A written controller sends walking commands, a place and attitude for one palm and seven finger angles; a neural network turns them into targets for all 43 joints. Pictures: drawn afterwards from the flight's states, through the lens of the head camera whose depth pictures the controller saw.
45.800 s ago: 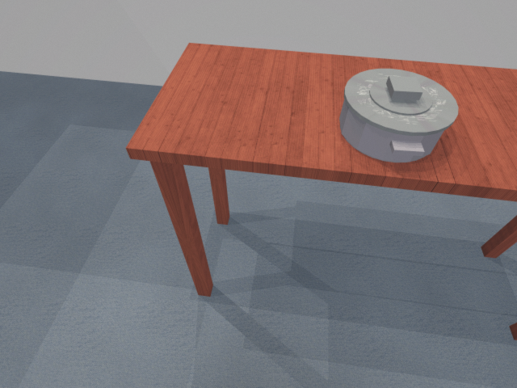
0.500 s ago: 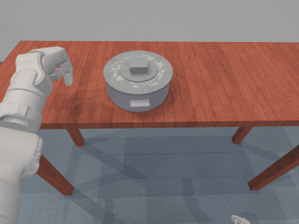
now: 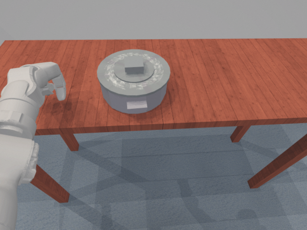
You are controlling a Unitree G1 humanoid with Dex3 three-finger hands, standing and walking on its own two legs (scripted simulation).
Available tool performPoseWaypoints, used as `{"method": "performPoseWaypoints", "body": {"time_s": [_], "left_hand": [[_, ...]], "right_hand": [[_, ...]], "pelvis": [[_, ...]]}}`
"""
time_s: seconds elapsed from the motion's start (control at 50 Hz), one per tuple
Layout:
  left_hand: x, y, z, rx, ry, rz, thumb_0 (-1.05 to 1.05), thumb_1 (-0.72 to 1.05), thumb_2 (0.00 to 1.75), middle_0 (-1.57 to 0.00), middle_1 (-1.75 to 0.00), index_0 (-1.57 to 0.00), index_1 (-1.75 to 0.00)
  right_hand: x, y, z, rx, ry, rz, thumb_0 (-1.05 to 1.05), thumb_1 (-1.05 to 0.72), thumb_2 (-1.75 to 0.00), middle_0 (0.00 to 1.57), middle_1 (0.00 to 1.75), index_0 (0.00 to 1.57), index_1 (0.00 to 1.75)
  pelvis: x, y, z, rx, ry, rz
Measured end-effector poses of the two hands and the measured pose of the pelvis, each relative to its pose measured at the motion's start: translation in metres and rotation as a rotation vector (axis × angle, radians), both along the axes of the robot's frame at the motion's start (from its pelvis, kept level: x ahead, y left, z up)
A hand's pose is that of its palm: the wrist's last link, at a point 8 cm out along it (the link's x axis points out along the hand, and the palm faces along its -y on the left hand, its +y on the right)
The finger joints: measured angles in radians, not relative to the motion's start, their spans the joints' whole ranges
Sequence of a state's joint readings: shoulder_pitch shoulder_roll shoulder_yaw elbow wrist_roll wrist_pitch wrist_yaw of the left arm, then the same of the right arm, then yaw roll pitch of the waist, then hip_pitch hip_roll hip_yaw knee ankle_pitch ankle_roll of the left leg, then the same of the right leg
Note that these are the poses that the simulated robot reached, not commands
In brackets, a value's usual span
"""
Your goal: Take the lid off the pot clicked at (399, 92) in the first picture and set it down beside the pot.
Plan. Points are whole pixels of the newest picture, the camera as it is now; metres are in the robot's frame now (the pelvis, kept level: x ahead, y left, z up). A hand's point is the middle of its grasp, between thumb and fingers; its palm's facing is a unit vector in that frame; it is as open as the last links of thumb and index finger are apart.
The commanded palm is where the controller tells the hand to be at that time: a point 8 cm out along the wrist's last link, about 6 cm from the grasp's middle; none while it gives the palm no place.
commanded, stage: lower the lid onto the table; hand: left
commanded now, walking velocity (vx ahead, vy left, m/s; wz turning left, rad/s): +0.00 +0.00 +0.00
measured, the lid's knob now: (133, 63) +0.53 +0.04 +0.15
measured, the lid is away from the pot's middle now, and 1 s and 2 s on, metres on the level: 0.00 0.00 0.00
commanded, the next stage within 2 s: open the fingers wide in 0.56 s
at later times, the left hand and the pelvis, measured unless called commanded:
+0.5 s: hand (56, 97) +0.46 +0.26 +0.09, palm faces -0.49 -0.10 -0.87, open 3.1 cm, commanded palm +0.46 +0.26 +0.16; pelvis +0.00 +0.00 +0.00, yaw +0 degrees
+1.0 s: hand (58, 87) +0.48 +0.26 +0.10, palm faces -0.34 -0.06 -0.94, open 3.3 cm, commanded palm +0.47 +0.26 +0.16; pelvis +0.01 -0.01 -0.01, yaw -1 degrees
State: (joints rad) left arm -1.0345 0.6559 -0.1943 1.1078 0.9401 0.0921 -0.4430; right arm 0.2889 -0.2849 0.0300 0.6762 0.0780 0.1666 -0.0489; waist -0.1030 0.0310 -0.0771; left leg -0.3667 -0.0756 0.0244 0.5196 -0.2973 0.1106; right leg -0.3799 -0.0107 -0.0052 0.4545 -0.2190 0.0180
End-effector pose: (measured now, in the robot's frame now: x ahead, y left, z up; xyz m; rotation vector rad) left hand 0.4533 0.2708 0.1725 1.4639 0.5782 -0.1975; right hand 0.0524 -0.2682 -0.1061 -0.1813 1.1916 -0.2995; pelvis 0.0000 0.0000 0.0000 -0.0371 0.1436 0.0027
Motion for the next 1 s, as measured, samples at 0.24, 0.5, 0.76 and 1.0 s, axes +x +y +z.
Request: {"method": "performPoseWaypoints", "body": {"time_s": [0.24,0.5,0.76,1.0], "left_hand": [[0.000,-0.003,-0.014,-0.005,0.014,-0.022,0.00,0.96,0.67,-1.01,-1.19,-1.27,-1.13],[0.013,-0.009,-0.026,-0.002,0.017,-0.047,0.00,0.96,0.67,-1.01,-1.19,-1.27,-1.13],[0.027,-0.016,-0.016,0.016,-0.073,-0.131,0.00,0.94,0.67,-1.00,-1.18,-1.26,-1.12],[0.028,-0.012,-0.012,0.005,-0.148,-0.137,0.00,0.73,0.67,-0.89,-1.13,-1.08,-1.06]], "right_hand": [[0.010,-0.003,0.001,-0.011,-0.012,0.009,0.01,-0.90,-0.90,0.21,0.30,0.20,0.30],[-0.010,-0.004,-0.006,-0.015,0.060,-0.028,0.01,-0.90,-0.90,0.21,0.30,0.20,0.30],[-0.020,-0.009,-0.007,-0.031,0.103,-0.059,0.01,-0.90,-0.90,0.21,0.30,0.20,0.30],[-0.005,-0.011,-0.008,-0.021,0.094,-0.051,0.01,-0.90,-0.90,0.21,0.30,0.20,0.30]], "pelvis": [[-0.001,-0.001,-0.002,-0.002,0.015,0.005],[0.001,-0.004,-0.004,-0.003,0.045,0.001],[0.008,-0.007,-0.006,-0.005,0.064,-0.012],[0.012,-0.009,-0.006,-0.009,0.082,-0.012]]}}
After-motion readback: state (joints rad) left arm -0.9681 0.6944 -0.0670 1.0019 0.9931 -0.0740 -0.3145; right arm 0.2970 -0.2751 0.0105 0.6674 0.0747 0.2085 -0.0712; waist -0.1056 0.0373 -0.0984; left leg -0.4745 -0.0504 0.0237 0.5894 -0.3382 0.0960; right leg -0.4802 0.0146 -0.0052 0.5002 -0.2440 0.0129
